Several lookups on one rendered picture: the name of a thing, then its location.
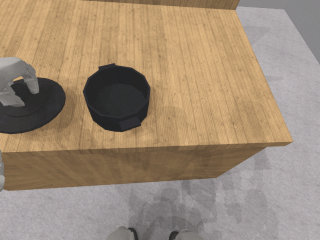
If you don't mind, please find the robot left hand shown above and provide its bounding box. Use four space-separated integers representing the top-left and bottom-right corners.
0 57 39 107

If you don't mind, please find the knob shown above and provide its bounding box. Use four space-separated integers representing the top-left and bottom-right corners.
10 83 30 101

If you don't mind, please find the pot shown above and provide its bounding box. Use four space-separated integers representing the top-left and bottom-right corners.
83 63 151 132

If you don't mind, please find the robot left foot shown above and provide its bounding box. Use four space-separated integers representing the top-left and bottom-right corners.
128 228 138 240

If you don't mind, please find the lid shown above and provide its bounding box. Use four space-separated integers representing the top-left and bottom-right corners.
0 77 66 134

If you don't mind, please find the table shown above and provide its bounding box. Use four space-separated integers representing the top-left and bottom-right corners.
0 0 294 191

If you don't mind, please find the left robot shin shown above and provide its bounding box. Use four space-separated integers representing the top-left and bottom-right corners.
115 225 129 231

